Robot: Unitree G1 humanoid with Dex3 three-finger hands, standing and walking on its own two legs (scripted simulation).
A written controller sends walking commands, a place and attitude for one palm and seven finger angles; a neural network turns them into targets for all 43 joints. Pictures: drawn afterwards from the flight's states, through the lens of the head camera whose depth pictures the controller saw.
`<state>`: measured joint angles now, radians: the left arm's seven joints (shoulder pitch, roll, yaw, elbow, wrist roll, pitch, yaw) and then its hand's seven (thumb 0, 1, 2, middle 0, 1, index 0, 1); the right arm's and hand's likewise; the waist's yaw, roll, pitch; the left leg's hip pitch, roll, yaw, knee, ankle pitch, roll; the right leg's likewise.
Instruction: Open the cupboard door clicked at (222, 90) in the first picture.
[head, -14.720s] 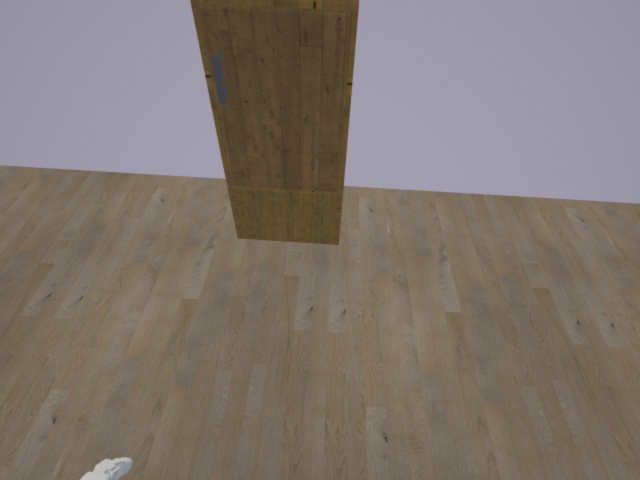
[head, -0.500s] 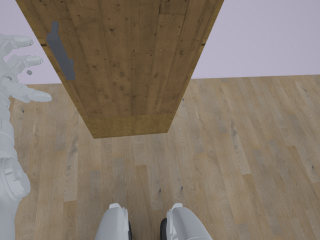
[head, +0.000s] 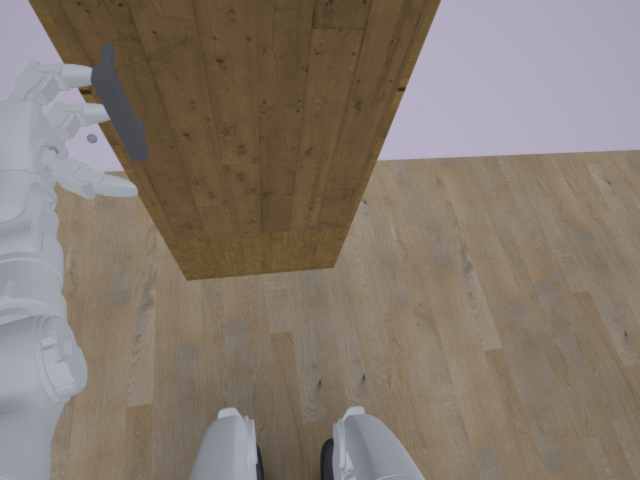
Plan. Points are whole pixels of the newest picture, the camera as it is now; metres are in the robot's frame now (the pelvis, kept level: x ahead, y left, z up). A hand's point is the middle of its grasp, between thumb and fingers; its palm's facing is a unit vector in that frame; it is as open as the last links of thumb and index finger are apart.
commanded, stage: slide the fingers in behind the handle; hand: left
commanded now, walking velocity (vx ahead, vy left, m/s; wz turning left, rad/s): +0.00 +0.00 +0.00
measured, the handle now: (124, 106) +0.56 +0.21 +0.06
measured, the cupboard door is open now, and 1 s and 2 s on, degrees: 0 0 0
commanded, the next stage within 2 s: close the thumb around the handle in 1.12 s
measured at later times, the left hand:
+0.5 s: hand (121, 140) +0.50 +0.21 +0.06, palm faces +0.07 -1.00 -0.02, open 14.0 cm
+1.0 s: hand (141, 137) +0.51 +0.19 +0.07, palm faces +0.07 -1.00 -0.03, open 14.0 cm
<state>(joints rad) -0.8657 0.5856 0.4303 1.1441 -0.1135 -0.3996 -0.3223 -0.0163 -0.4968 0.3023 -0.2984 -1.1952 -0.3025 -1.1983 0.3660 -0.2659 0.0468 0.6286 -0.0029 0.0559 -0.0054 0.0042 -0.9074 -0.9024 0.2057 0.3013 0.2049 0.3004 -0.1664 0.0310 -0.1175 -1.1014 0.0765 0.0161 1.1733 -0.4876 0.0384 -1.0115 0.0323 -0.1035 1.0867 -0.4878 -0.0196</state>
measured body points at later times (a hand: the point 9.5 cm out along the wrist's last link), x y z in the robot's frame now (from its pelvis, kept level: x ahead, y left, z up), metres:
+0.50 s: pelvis +0.01 -0.01 +0.00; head +0.14 +0.02 +0.43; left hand +0.49 +0.26 +0.07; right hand +0.02 -0.27 -0.11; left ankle +0.03 +0.09 -0.65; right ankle +0.01 -0.12 -0.65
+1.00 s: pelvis +0.01 -0.01 +0.00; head +0.14 +0.01 +0.43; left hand +0.50 +0.24 +0.07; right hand +0.02 -0.27 -0.12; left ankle +0.03 +0.09 -0.65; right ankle +0.01 -0.12 -0.65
